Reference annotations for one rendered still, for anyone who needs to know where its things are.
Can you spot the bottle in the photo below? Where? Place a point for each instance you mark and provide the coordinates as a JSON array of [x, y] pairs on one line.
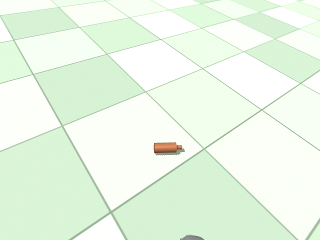
[[166, 147]]

